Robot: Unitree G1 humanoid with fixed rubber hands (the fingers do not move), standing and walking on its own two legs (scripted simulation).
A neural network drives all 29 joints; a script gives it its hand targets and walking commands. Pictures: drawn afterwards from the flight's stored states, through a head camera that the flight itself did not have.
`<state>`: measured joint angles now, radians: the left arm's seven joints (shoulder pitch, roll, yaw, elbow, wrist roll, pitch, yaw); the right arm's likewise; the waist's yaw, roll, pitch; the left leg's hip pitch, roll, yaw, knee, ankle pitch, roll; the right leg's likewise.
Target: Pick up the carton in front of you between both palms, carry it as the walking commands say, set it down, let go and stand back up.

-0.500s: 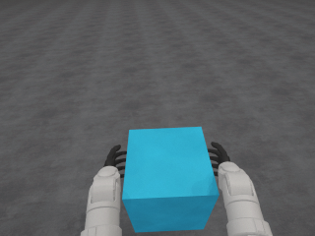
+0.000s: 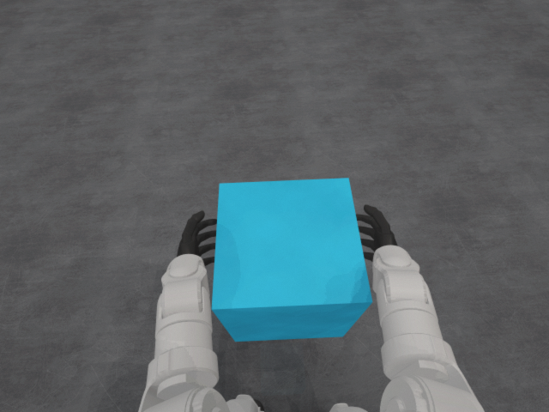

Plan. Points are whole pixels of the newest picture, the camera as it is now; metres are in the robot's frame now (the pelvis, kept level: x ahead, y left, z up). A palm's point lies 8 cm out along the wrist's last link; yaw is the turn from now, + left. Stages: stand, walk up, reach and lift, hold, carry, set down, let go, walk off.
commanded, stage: set down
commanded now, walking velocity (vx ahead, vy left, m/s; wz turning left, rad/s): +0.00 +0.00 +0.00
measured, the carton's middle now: (286, 267) +0.36 +0.02 -0.10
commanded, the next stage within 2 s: none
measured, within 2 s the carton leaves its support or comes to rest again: neither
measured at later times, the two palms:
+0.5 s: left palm (206, 277) +0.38 +0.18 -0.19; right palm (350, 264) +0.41 -0.11 -0.19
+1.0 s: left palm (214, 293) +0.40 +0.20 -0.35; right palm (330, 270) +0.46 -0.10 -0.35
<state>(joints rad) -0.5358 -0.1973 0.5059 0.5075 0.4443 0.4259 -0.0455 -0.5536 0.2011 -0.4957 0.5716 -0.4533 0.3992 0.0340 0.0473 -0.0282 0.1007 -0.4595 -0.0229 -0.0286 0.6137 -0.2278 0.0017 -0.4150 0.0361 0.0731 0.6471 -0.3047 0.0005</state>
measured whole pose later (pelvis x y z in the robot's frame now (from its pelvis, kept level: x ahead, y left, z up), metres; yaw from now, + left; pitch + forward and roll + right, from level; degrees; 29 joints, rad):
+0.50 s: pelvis -0.03 -0.01 -0.12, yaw -1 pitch +37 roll +0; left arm -0.74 -0.13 0.54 0.51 0.29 0.27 -0.01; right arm -0.78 0.11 -0.42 0.62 -0.25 0.25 -0.05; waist 0.07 -0.05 -0.14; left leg -1.48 -0.05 -0.08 1.20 -0.36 -0.04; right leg -1.44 0.10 0.07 1.24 -0.44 0.01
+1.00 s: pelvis -0.06 +0.00 -0.25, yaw -1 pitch +47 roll +0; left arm -0.99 -0.06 0.56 0.57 0.22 0.30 0.08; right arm -1.15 -0.07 -0.36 0.83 -0.20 0.27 -0.05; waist 0.10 -0.05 -0.11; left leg -2.02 -0.08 -0.08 1.66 -0.45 -0.06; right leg -1.97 0.14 0.07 1.71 -0.54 0.04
